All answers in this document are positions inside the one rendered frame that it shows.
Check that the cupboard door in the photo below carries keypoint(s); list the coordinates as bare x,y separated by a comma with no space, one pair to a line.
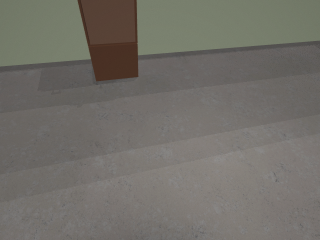
109,21

